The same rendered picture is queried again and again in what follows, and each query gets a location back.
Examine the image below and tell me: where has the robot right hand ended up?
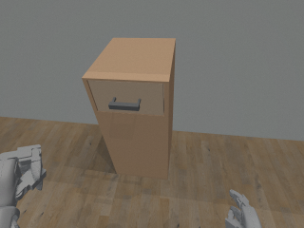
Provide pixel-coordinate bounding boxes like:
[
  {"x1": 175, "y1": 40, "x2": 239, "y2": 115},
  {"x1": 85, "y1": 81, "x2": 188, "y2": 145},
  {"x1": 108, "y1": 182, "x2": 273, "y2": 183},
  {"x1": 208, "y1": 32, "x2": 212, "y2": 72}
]
[{"x1": 225, "y1": 189, "x2": 262, "y2": 228}]

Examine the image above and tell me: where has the robot left hand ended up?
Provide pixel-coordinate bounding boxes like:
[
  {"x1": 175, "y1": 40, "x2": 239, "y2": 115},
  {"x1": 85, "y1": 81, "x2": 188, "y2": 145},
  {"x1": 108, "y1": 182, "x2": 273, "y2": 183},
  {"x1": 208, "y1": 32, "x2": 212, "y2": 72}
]
[{"x1": 0, "y1": 144, "x2": 47, "y2": 207}]

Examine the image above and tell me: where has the robot left forearm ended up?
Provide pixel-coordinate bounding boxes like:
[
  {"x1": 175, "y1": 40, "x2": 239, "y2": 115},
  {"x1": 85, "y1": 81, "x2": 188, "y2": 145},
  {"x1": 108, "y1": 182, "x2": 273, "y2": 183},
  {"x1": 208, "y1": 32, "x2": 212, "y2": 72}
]
[{"x1": 0, "y1": 206, "x2": 20, "y2": 228}]

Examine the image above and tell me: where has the handle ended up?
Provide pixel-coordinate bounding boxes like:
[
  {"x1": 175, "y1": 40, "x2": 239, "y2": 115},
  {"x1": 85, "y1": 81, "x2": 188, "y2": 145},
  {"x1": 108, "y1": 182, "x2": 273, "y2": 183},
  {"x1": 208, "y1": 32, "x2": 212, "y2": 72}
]
[{"x1": 108, "y1": 97, "x2": 141, "y2": 111}]

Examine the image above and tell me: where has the cabinet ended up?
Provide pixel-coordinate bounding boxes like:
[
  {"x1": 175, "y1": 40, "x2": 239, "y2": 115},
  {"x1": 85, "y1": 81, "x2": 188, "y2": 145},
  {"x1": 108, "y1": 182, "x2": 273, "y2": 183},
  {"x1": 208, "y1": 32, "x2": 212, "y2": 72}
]
[{"x1": 82, "y1": 37, "x2": 176, "y2": 180}]

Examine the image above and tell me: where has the drawer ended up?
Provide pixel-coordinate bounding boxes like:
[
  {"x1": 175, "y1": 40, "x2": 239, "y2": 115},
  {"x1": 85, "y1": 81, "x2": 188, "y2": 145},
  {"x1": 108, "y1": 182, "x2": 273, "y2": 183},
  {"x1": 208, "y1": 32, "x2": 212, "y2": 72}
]
[{"x1": 88, "y1": 80, "x2": 164, "y2": 116}]

